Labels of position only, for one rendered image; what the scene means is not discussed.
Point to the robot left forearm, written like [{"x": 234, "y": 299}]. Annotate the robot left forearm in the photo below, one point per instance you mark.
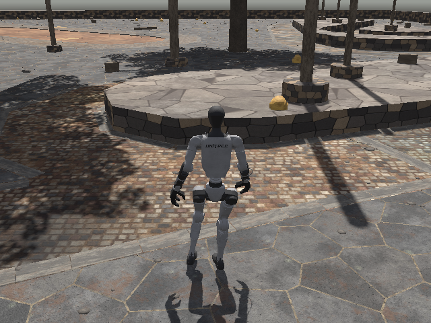
[{"x": 180, "y": 179}]

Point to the robot right hand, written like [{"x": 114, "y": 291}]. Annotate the robot right hand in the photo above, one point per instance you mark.
[{"x": 247, "y": 186}]

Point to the robot left hand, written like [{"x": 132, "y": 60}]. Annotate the robot left hand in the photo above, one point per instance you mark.
[{"x": 173, "y": 196}]

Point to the robot left upper arm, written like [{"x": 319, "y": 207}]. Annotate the robot left upper arm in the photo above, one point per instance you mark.
[{"x": 191, "y": 152}]

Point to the robot right forearm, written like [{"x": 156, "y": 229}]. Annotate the robot right forearm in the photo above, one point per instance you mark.
[{"x": 245, "y": 175}]

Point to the robot right thigh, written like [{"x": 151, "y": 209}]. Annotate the robot right thigh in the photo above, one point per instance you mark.
[{"x": 226, "y": 206}]

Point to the robot right shin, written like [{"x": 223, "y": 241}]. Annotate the robot right shin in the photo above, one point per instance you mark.
[{"x": 222, "y": 237}]

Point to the robot right upper arm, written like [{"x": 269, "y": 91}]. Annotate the robot right upper arm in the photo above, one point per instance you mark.
[{"x": 240, "y": 152}]

